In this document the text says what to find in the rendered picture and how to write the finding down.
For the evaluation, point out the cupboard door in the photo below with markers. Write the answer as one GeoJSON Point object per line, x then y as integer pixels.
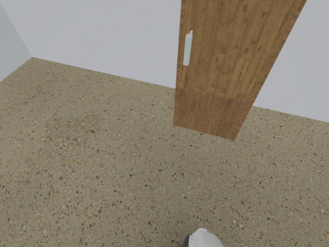
{"type": "Point", "coordinates": [233, 43]}

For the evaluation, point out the right robot shin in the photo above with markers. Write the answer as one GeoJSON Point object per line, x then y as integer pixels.
{"type": "Point", "coordinates": [201, 229]}

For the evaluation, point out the robot right thigh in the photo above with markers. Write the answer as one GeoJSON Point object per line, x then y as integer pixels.
{"type": "Point", "coordinates": [204, 239]}

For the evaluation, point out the handle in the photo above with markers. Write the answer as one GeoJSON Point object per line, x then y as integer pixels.
{"type": "Point", "coordinates": [187, 51]}

